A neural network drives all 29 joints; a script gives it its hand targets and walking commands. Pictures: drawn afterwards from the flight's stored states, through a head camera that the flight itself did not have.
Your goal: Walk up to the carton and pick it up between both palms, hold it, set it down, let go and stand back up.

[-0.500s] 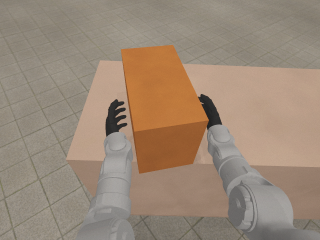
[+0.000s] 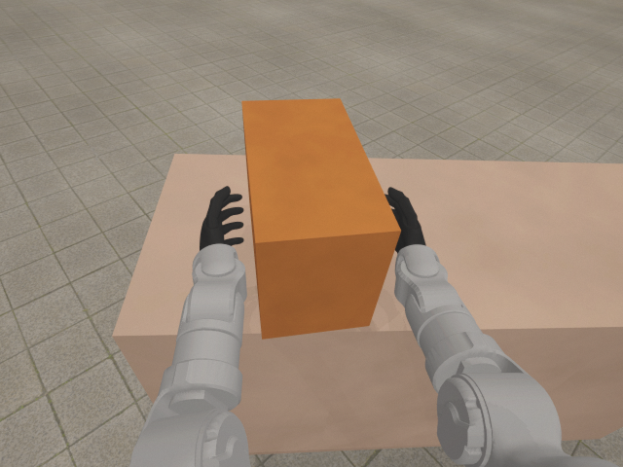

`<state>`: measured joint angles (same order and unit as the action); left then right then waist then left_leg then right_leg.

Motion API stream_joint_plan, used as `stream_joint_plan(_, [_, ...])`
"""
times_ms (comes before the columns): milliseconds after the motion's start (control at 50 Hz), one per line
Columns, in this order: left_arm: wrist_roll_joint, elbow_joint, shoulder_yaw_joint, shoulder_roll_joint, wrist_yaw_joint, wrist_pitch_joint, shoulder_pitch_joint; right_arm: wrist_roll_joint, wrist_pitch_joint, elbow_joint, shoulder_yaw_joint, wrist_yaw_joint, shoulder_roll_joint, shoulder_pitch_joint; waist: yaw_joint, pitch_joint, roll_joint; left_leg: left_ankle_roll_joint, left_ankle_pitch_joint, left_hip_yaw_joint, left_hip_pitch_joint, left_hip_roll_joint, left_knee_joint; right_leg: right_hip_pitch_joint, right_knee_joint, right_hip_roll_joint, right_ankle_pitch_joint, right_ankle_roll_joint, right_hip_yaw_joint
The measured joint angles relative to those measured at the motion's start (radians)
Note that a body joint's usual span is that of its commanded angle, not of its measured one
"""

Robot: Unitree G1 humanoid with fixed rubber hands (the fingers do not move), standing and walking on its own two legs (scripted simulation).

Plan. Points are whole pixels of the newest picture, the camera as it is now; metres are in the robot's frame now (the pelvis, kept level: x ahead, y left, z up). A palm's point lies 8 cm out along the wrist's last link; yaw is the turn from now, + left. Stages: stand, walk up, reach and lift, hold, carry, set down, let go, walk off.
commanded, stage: reach and lift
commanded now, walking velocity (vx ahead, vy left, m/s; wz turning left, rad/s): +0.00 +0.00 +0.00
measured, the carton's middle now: (303, 210) +0.50 +0.05 +0.07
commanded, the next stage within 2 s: hold in 1.74 s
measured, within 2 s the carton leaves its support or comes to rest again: neither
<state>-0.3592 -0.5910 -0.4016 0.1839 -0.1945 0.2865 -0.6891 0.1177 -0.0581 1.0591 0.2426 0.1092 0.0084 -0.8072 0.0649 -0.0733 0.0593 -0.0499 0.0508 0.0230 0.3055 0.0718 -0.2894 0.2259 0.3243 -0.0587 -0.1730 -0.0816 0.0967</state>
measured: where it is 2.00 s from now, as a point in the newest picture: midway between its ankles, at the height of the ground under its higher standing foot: outside the picture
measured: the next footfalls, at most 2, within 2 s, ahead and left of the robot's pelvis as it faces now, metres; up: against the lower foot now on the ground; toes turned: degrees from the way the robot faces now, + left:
none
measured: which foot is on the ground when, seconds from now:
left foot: down 0.00-1.00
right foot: down 0.00-1.00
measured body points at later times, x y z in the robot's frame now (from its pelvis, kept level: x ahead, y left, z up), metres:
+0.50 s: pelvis +0.01 +0.02 +0.00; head -0.01 +0.06 +0.45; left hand +0.39 +0.17 +0.14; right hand +0.40 -0.09 +0.14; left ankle +0.06 +0.15 -0.75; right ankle +0.00 -0.06 -0.75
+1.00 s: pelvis +0.01 +0.04 +0.00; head -0.02 +0.06 +0.45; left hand +0.40 +0.17 +0.17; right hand +0.38 -0.09 +0.16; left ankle +0.06 +0.15 -0.75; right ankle +0.00 -0.06 -0.75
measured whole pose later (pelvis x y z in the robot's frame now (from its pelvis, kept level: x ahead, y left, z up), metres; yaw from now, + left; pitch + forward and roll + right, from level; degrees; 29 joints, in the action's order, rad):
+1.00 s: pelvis +0.01 +0.04 +0.00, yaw +1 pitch -10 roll +0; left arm -0.42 -0.21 -0.28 0.10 -0.03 0.66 -0.63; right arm -0.14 0.20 0.55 0.02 0.29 0.07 -0.63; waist -0.12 0.10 0.07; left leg 0.00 0.15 0.02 0.04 0.01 -0.37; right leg -0.09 0.32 0.00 -0.23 -0.02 0.10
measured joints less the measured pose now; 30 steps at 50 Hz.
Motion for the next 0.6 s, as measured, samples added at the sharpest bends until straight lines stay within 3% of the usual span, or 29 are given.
stream_joint_plan(220, [-0.003, 0.094, 0.038, -0.037, 0.045, 0.113, 0.021, -0.091, 0.071, -0.144, -0.069, 0.051, 0.04, 0.052, -0.038, 0.053, 0.006, 0.01, 0.026, 0.002, -0.093, -0.015, -0.01, -0.102, -0.005, 0.016, -0.018, 0.015, 0.0])
stream_joint_plan(360, [0.014, 0.2, 0.099, -0.054, 0.04, 0.191, 0.069, -0.152, 0.111, -0.241, -0.119, 0.074, 0.049, 0.088, -0.079, 0.073, 0.022, 0.017, 0.041, -0.004, -0.13, -0.026, -0.02, -0.152, -0.014, 0.026, -0.026, 0.025, 0.007])
stream_joint_plan(600, [-0.026, 0.322, 0.12, -0.057, 0.082, 0.332, 0.08, -0.252, 0.214, -0.366, -0.205, 0.118, 0.038, 0.135, -0.124, 0.101, 0.022, 0.03, 0.084, 0.007, -0.208, -0.037, -0.057, -0.232, 0.011, 0.038, -0.057, 0.04, -0.007])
